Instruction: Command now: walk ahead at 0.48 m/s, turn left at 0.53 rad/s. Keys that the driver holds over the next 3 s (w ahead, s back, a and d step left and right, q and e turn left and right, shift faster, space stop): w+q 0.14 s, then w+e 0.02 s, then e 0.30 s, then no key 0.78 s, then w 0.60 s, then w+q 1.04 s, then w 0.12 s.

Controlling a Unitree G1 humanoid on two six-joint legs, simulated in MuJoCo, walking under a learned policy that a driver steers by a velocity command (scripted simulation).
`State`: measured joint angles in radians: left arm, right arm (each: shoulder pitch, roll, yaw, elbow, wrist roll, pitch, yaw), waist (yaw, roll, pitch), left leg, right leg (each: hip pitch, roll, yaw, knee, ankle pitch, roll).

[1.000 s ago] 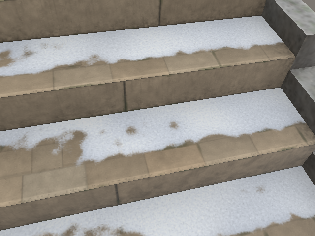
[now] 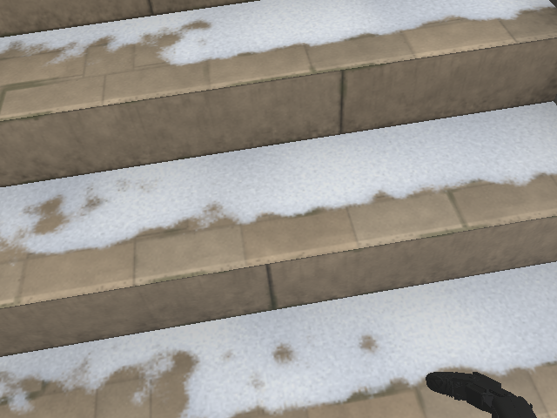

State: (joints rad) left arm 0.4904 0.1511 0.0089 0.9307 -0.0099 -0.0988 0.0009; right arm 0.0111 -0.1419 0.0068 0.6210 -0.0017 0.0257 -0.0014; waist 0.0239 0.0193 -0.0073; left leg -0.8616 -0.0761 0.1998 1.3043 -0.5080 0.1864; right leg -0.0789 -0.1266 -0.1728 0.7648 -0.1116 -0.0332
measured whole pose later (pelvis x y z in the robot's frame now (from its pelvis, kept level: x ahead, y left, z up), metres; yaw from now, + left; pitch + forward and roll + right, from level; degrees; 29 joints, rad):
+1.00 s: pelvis +0.43 +0.05 +0.30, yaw -1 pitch +2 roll -1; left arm 0.37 0.10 0.05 0.86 0.02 -0.11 0.08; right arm 0.16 -0.11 -0.02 0.73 -0.04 0.03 -0.02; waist 0.04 0.07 0.00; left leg -0.86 0.05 0.00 1.76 -0.19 0.00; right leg -0.31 0.05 -0.02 0.54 -0.26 -0.06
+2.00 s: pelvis +0.61 -0.06 +0.38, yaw +1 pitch +1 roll +1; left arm 0.26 0.17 0.05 0.84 0.04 -0.02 0.01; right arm 0.21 -0.17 -0.08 0.72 -0.04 -0.08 0.00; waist -0.03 0.02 -0.05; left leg -0.75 -0.01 -0.12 1.83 0.02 0.08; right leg -0.69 -0.08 -0.21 1.15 -0.50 -0.09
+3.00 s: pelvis +1.19 -0.04 +0.66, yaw +30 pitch +6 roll -3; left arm -0.17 -0.03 -0.10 0.49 0.01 -0.04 0.03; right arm 0.49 -0.18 -0.09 0.94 0.02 -0.09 -0.01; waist -0.09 0.04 0.01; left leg -0.04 -0.04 -0.16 0.34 -0.06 0.13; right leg -1.05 -0.04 -0.09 1.34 -0.38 -0.11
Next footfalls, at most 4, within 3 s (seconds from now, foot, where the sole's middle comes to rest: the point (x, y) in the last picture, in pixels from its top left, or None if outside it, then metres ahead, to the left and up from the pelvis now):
0.42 right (342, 366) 0.48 -0.04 -0.47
1.14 left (201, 378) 0.46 0.22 -0.47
1.82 right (382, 207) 0.72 -0.13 -0.31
2.52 left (316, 39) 1.04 -0.01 -0.14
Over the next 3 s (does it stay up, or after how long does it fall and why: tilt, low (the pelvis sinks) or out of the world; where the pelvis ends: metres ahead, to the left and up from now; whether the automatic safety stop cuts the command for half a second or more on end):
stays up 1.19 -0.04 0.66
